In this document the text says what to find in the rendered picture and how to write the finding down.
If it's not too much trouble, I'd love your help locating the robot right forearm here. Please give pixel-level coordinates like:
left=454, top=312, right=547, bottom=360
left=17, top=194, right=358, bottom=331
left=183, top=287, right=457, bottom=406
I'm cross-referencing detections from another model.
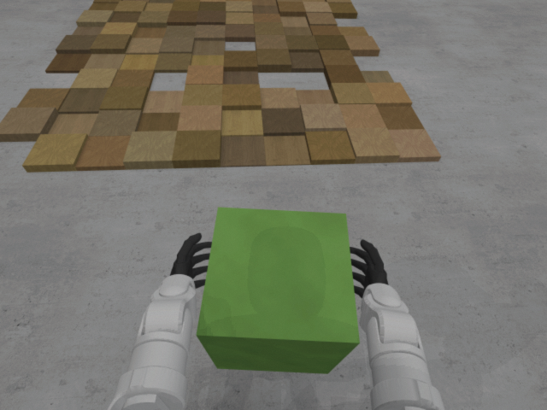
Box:
left=359, top=283, right=445, bottom=410

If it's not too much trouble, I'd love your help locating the robot left hand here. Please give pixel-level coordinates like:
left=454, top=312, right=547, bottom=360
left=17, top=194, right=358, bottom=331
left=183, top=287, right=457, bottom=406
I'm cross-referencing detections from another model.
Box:
left=170, top=233, right=212, bottom=288

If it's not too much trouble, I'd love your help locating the robot left forearm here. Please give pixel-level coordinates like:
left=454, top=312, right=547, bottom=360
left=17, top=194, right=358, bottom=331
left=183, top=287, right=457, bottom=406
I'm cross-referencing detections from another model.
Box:
left=108, top=274, right=197, bottom=410

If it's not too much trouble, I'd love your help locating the carton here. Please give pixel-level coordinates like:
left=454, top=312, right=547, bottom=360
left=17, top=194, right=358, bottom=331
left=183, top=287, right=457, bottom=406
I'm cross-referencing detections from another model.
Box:
left=196, top=208, right=360, bottom=374

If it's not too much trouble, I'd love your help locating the robot right hand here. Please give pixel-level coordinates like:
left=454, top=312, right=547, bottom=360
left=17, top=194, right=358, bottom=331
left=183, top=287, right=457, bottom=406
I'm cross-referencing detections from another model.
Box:
left=350, top=239, right=388, bottom=299

